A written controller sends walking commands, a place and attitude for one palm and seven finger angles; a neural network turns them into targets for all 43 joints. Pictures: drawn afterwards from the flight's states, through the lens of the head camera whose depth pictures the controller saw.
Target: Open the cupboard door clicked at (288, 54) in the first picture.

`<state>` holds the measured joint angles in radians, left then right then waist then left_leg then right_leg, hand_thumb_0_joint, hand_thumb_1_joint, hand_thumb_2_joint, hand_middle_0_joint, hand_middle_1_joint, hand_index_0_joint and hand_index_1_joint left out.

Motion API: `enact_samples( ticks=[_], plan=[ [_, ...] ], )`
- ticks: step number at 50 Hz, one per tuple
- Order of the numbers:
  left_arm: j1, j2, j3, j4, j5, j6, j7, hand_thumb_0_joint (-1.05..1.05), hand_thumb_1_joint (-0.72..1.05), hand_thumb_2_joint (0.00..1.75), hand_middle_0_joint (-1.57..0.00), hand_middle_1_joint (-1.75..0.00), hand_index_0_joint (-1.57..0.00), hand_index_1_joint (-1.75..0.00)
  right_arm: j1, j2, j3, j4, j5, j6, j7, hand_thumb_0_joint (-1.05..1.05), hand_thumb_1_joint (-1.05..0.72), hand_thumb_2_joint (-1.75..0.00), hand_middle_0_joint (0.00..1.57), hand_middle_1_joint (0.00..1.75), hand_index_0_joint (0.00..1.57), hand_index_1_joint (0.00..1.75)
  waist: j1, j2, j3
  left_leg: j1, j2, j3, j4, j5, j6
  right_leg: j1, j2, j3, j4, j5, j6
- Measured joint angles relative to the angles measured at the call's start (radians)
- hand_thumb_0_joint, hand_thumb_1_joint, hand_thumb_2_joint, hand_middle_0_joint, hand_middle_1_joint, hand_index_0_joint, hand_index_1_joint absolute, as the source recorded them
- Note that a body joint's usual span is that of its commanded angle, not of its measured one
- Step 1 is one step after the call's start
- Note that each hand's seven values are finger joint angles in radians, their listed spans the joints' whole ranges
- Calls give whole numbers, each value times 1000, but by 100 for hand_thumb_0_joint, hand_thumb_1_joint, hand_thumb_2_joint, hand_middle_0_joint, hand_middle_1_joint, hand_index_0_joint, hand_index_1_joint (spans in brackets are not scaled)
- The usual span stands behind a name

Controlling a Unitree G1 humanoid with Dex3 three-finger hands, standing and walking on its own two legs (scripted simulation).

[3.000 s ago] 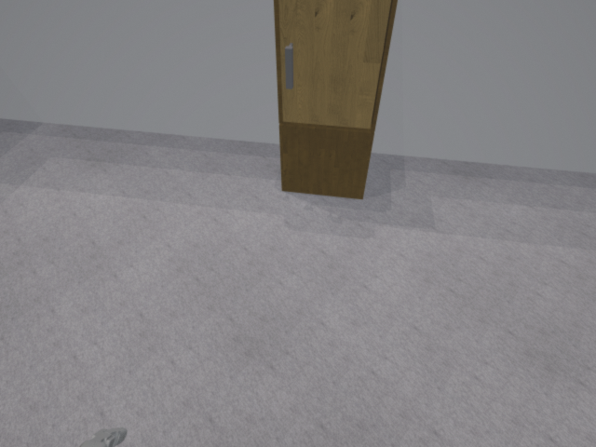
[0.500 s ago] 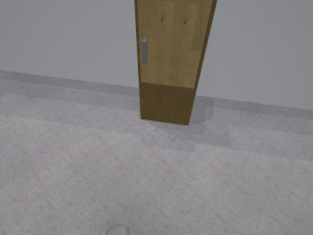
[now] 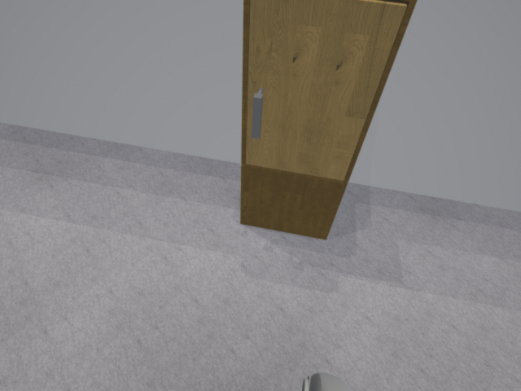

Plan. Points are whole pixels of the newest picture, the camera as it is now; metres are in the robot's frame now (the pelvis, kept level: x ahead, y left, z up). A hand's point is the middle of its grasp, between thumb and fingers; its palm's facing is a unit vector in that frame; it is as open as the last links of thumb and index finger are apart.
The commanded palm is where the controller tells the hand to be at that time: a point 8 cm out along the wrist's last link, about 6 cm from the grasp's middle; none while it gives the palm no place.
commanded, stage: turn to face it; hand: left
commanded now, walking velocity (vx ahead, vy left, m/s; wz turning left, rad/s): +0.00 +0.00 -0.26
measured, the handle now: (258, 113) +0.91 +0.07 -0.10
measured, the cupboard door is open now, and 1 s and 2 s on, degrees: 0 0 0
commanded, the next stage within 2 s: take the last steps up to it in 0.10 s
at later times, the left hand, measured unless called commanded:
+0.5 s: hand out of the picture +0.14 +0.14 -0.18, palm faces -0.02 -0.98 -0.19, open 7.3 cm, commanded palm none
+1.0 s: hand (201, 331) +0.26 +0.13 -0.17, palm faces -0.17 -0.97 -0.18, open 7.4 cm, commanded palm none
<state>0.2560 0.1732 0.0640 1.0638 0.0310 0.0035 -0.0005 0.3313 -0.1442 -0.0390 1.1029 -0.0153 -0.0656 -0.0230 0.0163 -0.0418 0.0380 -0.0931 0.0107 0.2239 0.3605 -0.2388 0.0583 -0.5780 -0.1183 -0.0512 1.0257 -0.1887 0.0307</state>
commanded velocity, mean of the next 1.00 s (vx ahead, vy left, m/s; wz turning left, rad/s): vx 0.24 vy -0.01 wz -0.10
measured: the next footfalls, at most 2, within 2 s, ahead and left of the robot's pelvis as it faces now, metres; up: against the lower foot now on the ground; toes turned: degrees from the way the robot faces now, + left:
right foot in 0.18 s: +0.16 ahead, -0.14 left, +0.00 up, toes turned -11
left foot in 0.60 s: +0.16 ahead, +0.08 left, +0.00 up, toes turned +1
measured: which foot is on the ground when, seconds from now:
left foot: down 0.00-0.18, up 0.20-0.58, down 0.60-1.00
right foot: up 0.00-0.16, down 0.18-0.60, up 0.62-1.00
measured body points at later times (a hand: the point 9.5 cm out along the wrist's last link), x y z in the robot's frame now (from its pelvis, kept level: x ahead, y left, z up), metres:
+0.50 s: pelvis +0.08 -0.04 -0.01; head +0.08 -0.04 +0.44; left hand +0.14 +0.19 -0.16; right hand +0.09 -0.27 -0.16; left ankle +0.10 +0.09 -0.71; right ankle +0.13 -0.13 -0.74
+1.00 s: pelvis +0.18 -0.04 +0.00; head +0.21 -0.05 +0.45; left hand +0.27 +0.18 -0.16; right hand +0.04 -0.21 -0.15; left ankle +0.12 +0.08 -0.74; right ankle +0.24 -0.19 -0.71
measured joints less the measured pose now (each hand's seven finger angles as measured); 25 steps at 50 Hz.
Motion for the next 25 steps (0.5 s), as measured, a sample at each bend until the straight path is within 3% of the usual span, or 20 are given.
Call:
enact_samples(
  ticks=[5, 9, 11, 13, 16, 19, 25],
  plan=[
    [-46, -1, -2, -15, -3, 9, 5, 1, 92, 90, -20, -30, -20, -29, 37, 22, 5, 27, -8, 19, 1, 0, -92, -90, 20, 30, 20, 30, -26, 23, 18, 43, 21, 26, 35, -64, -30, 86, 23, -37, -248, -17, -13],
    [-55, -4, -7, -34, 1, -7, 2, 1, 92, 90, -20, -30, -20, -29, 61, 28, 3, 38, -5, 39, 2, 0, -92, -90, 20, 30, 20, 30, -40, 47, 22, 22, 60, 46, 186, -178, -68, 212, 56, -64, -427, 38, -34],
    [-68, -18, -11, -36, -1, -26, 8, 1, 92, 90, -20, -30, -20, -29, 42, 19, 0, 40, 3, 57, 2, 0, -91, -90, 20, 30, 20, 30, -40, 82, 35, -67, 90, -11, 390, -251, -74, 200, 86, -74, -392, -30, -74],
    [-80, -32, -20, -38, -7, -34, 13, 1, 91, 90, -20, -30, -20, -29, 13, 12, -3, 32, 6, 72, -1, 0, -91, -90, 20, 30, 20, 30, -47, 101, 50, -160, 84, -88, 578, -301, -78, 212, 102, -85, -395, -46, -98],
    [-78, -33, -11, -42, -13, -34, 29, 0, 93, 90, -20, -30, -20, -30, -24, 10, -6, 17, 0, 77, 7, 1, -91, -90, 20, 30, 20, 30, -38, 95, 41, -265, 86, -135, 715, -239, -81, 247, 120, -85, -464, -13, -104],
    [-59, -26, -6, -35, -9, -31, 29, 0, 94, 90, -21, -30, -20, -30, -47, 4, -12, -4, -9, 76, 16, 1, -92, -90, 20, 30, 20, 30, -30, 82, 7, -310, 100, -144, 682, -175, -86, 279, 131, -82, -533, 15, -106],
    [2, -17, -7, -9, 0, -28, 13, 0, 93, 90, -21, -30, -20, -30, -76, -20, -24, -31, -11, 73, 24, 1, -93, -90, 20, 30, 20, 30, 0, 53, -47, -268, 95, -136, 442, -175, -85, 318, 138, -57, -602, 37, -99]
  ],
)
